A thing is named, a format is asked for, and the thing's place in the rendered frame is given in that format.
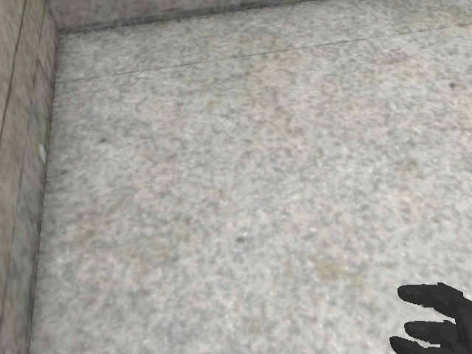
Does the robot right hand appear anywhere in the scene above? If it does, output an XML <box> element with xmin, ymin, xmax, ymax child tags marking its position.
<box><xmin>389</xmin><ymin>282</ymin><xmax>472</xmax><ymax>354</ymax></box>

